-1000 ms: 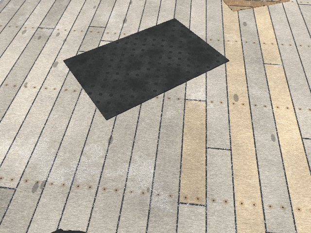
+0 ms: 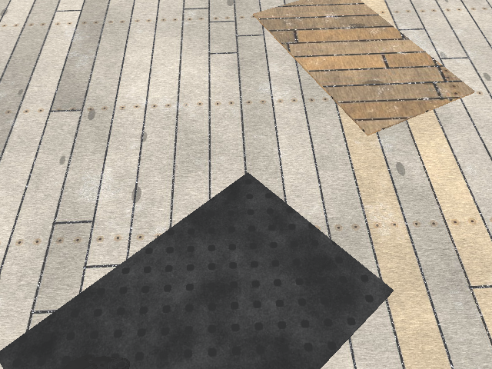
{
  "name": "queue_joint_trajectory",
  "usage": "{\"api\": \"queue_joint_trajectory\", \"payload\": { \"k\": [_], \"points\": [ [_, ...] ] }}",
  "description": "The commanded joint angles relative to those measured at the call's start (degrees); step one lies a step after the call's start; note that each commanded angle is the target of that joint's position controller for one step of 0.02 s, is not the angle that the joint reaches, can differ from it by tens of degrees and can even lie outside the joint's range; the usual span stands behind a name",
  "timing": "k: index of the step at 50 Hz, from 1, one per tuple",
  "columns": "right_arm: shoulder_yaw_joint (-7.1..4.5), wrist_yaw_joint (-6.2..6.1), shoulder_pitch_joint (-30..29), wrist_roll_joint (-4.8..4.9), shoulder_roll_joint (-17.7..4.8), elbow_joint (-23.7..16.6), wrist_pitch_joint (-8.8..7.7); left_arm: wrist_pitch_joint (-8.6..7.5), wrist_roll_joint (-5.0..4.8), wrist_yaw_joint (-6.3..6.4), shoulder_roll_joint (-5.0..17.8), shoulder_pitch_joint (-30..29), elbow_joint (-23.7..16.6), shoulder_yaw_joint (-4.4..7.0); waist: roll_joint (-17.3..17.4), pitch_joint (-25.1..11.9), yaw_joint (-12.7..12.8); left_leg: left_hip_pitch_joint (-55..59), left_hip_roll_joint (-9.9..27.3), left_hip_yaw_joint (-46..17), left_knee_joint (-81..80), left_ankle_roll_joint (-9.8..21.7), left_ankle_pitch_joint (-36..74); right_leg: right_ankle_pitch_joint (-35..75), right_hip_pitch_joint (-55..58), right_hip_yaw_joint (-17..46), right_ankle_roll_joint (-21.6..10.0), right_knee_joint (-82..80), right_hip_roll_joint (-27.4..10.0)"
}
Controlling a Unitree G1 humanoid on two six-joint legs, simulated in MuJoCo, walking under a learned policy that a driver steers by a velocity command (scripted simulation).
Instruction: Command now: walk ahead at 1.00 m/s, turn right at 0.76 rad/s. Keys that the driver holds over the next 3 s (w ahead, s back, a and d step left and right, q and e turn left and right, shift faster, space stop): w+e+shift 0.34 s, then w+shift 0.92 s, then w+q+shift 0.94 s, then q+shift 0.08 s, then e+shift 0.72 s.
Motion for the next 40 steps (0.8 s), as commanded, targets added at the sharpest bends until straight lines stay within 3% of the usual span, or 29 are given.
{"api": "queue_joint_trajectory", "payload": {
  "k": [1, 2, 3, 4, 5, 6, 8, 9, 11, 14, 15, 16, 19, 21, 23, 24, 25, 26, 27, 28, 29, 30, 31, 32, 34, 35, 36, 38, 40],
  "points": [
    [-2.9, -2.26, -3.68, -1.01, -13.81, -4.94, 1.66, -0.38, -0.06, 0.38, 6.67, 11.9, 0.37, 1.98, 8.19, -4.96, 10.89, -8.52, 15.3, 1.7, 22.66, 0.58, 87.71, -7.05, 23.57, -4.42, -2.84, -0.23, 8.25],
    [-3.43, -2.5, -6.74, -1.66, -15.0, -6.27, 2.88, -0.29, -0.17, 0.91, 9.06, 24.04, 3.79, 3.39, 8.72, -10.74, 16.56, -11.54, 16.47, 0.41, 38.1, 1.28, 87.38, -11.29, 34.75, -2.3, -4.7, 0.01, 9.04],
    [-4.25, -2.44, -10.48, -0.99, -16.61, -7.36, 3.09, 0.68, -1.41, 1.92, 11.55, 33.84, 5.48, 5.77, 5.28, -15.97, 23.25, -20.86, 12.78, 0.69, 61.11, 1.09, 78.56, -15.93, 49.2, 3.52, -6.48, -5.11, 8.35],
    [-1.58, -0.26, -8.64, -2.29, -6.21, -10.14, 2.03, 0.73, -0.86, 2.86, 16.16, 27.74, 5.95, 6.43, -10.33, -9.87, 11.69, -40.06, 4.24, -1.86, 77.94, -0.2, 2.92, -9.53, 53.24, 19.18, -9.19, -3.73, -2.67],
    [-1.08, 0.16, -6.85, 0.55, -5.72, -15.63, 1.18, 1.91, 0.63, 3.0, 20.99, 24.49, 3.81, 8.05, -16.4, -20.87, 8.97, -61.24, -2.37, -13.41, 94.39, -2.65, -7.43, -24.59, 69.08, 53.09, -24.14, -16.1, -11.9],
    [-0.51, 0.13, -11.55, -0.5, -8.0, -16.24, -0.33, 1.88, 0.99, 3.81, 16.92, 23.57, 2.61, 7.78, -2.27, -15.66, 10.01, -67.15, 3.04, -18.97, 89.8, -0.61, -1.18, -29.97, 65.12, 56.38, -20.4, -24.44, -13.19],
    [-0.01, 0.06, -16.43, -1.76, -7.16, -17.2, -0.64, 1.03, 0.05, 4.24, 11.96, 22.03, 4.77, 6.65, 8.37, -3.72, 5.3, -62.22, 7.3, -18.7, 76.63, -0.11, 3.02, -21.44, 46.92, 45.26, -14.4, -25.9, -8.74],
    [0.26, 0.03, -16.95, -3.09, -6.79, -17.45, 0.47, 0.09, -0.55, 4.32, 10.32, 21.13, 4.33, 6.0, 9.39, -0.99, 3.51, -57.24, 8.49, -18.59, 73.1, -0.87, 2.75, -10.72, 38.78, 39.58, -12.78, -24.44, -5.4],
    [0.76, 0.48, -14.83, -3.94, -5.7, -17.72, 3.23, -1.02, -1.09, 4.34, 9.4, 18.99, 3.51, 5.38, 7.08, -1.21, 0.37, -53.65, 10.37, -17.74, 67.65, -2.85, 0.66, -14.14, 30.85, 34.42, -12.56, -27.0, -2.14],
    [1.59, 1.23, -26.24, -2.97, -5.15, -23.41, 4.04, -2.19, -0.92, 4.04, 10.83, 20.43, 2.6, 5.76, 4.53, 3.73, 2.81, -50.93, 10.7, -14.3, 50.48, -4.75, 9.04, -10.08, 21.17, 31.28, -11.69, -30.62, 1.06],
    [1.84, 1.45, -28.19, -2.59, -4.55, -23.65, 4.15, -2.07, -0.93, 3.83, 10.96, 20.28, 2.29, 5.95, 4.74, 3.38, 3.89, -49.23, 9.65, -13.48, 46.06, -4.63, 15.82, -9.18, 21.37, 29.17, -9.73, -30.83, 3.42],
    [2.23, 1.71, -30.18, -2.18, -4.0, -24.92, 3.93, -2.12, -1.22, 3.67, 11.25, 22.26, 2.52, 6.17, 1.41, 3.47, 5.42, -47.73, 8.92, -12.93, 40.49, -4.09, 20.99, -2.25, 22.14, 29.1, -8.58, -29.54, 3.56],
    [2.26, 1.77, -33.57, -1.29, -4.53, -26.19, 3.43, -2.13, -1.75, 3.33, 11.29, 25.96, 3.43, 6.53, -0.48, 0.89, 9.16, -44.86, 6.16, -11.51, 30.17, -2.19, 29.81, 7.89, 31.01, 28.73, -5.93, -28.13, 2.1],
    [2.1, 1.65, -33.04, -1.23, -4.89, -26.56, 3.04, -2.25, -1.64, 3.79, 11.05, 26.47, 3.67, 6.29, -2.28, 0.12, 9.14, -41.31, 5.5, -11.93, 25.42, -0.42, 30.37, 16.34, 35.55, 28.72, -4.27, -24.97, -0.05],
    [0.36, 0.7, -26.05, -1.75, -8.58, -24.44, 2.66, -2.54, -1.03, 4.33, 13.01, 26.6, 4.65, 6.46, -2.14, -4.65, 5.64, -34.14, 1.99, -11.33, 23.01, 1.48, 23.32, 32.48, 43.27, 28.29, -2.02, -15.36, -1.28],
    [-0.94, 0.04, -17.07, -1.02, -11.1, -21.89, 2.44, -2.51, -0.2, 4.34, 15.14, 24.53, 4.38, 6.77, -2.64, -9.68, 0.46, -25.46, 1.56, -11.0, 22.92, 2.52, 18.76, 34.56, 43.53, 27.13, -0.99, -5.48, -1.11],
    [-2.22, -1.01, -4.66, -1.15, -13.61, -18.97, 2.41, -2.82, 0.48, 4.26, 13.96, 21.03, 3.64, 6.37, -2.54, -14.67, -6.63, -11.45, 5.73, -14.08, 25.55, 3.84, 14.49, 28.51, 35.35, 25.41, -0.06, 9.44, 0.68],
    [-3.63, -1.81, 5.04, -2.9, -17.88, -17.34, 2.31, -3.38, -0.03, 4.21, 6.68, 22.06, 1.75, 4.53, 7.51, -22.35, -7.9, 2.68, 18.42, -32.11, 24.87, 6.98, -6.62, 0.81, 22.24, 20.81, 0.91, 31.32, 5.65],
    [-4.72, -0.5, 0.85, -2.95, -20.91, -16.07, 2.58, -3.33, -2.34, 3.64, 3.21, 30.22, 0.24, 2.98, 25.82, -26.34, -0.24, 8.13, 28.83, -65.41, 11.08, 14.01, -13.12, -31.76, 7.26, 17.02, 2.92, 43.49, 11.72],
    [-3.91, 0.33, -5.81, -2.11, -13.55, -17.75, 2.92, -2.61, -0.43, 4.44, 7.2, 24.28, 1.69, 2.96, 12.1, -15.95, -0.61, 0.99, 25.68, -61.39, 9.94, 13.39, -19.88, -26.51, 0.76, 16.47, 1.72, 43.97, 5.41],
    [-3.07, 0.68, -8.02, -1.65, -9.38, -17.22, 2.82, -2.42, 0.36, 3.83, 8.12, 17.79, 0.79, 3.06, 3.48, -9.26, -1.21, -7.49, 23.02, -50.73, 9.76, 12.79, -13.82, -22.26, 0.99, 15.86, 2.11, 41.0, 3.55],
    [-2.67, 0.98, -5.65, -1.91, -7.94, -15.15, 2.82, -2.41, 1.51, 3.22, 7.89, 10.87, -0.75, 2.94, -1.74, -4.5, -2.6, -13.94, 19.06, -42.32, 9.35, 10.77, -1.41, -21.89, 2.72, 14.84, 2.01, 37.18, 2.53],
    [-2.31, 0.58, -5.39, -2.16, -7.44, -13.36, 2.5, -2.05, 1.37, 2.44, 5.79, 12.05, -2.41, 2.44, 2.54, -4.23, 0.72, -16.2, 18.97, -40.38, 8.93, 11.67, -1.09, -22.65, 1.82, 16.07, 2.16, 36.3, 1.89],
    [-1.82, 0.65, -4.53, -1.86, -5.82, -11.94, 2.11, -1.49, 1.74, 1.91, 4.79, 11.72, -2.63, 1.85, 3.44, -2.7, 1.58, -20.16, 17.35, -37.78, 6.57, 11.07, -1.34, -23.55, 2.54, 16.27, 2.55, 34.67, 0.86],
    [-1.72, 0.97, -3.52, -0.7, -5.93, -9.97, 1.17, -0.77, 1.7, 1.47, 3.58, 9.91, -4.35, 1.18, 4.81, 0.32, 3.58, -22.59, 17.0, -33.85, 3.53, 10.88, 1.52, -24.51, -0.24, 16.83, 3.26, 30.09, -0.1],
    [-1.7, 0.98, -2.62, -0.28, -6.14, -9.54, 0.88, -0.71, 2.01, 1.29, 3.6, 6.34, -5.61, 0.87, 3.16, 1.87, 2.84, -23.94, 15.66, -30.56, 1.4, 10.45, 3.67, -22.28, -1.46, 15.62, 3.66, 27.35, -0.43],
    [-2.05, 0.95, -3.07, -0.19, -8.18, -9.38, 0.57, -0.8, 2.07, 1.01, 3.51, 4.21, -7.71, 0.38, 5.5, 3.0, 3.85, -25.8, 16.31, -29.09, -0.69, 11.15, 5.45, -18.94, -2.13, 14.78, 4.09, 22.58, -1.01],
    [-1.78, 1.42, -2.48, 0.42, -7.06, -8.72, 0.31, -1.16, 1.97, 0.42, 4.22, -2.1, -9.48, -0.15, 2.95, 5.4, 2.82, -28.51, 11.65, -19.73, -3.13, 9.36, 17.48, -10.75, 1.55, 9.28, 4.64, 11.61, -1.24],
    [-2.39, 1.65, -2.03, 0.98, -9.97, -8.61, -0.2, -1.54, 1.11, -0.53, 2.4, -4.33, -10.74, -1.28, 5.4, 5.09, 2.9, -32.7, 12.74, -17.13, -7.59, 8.95, 25.71, -2.98, 12.85, 5.56, 3.58, 2.03, -1.48]
  ]
}}
Next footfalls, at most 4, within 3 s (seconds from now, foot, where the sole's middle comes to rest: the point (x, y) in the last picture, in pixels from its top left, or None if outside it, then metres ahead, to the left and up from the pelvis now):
0.06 right None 0.27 -0.04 -0.75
0.50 left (244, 274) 0.73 0.01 -0.75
0.94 right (358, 195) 1.00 -0.38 -0.75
1.40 left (355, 97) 1.48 -0.47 -0.75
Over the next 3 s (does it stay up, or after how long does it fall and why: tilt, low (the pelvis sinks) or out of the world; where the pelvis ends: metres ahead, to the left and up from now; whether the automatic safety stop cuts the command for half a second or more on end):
stays up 2.33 -0.61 0.02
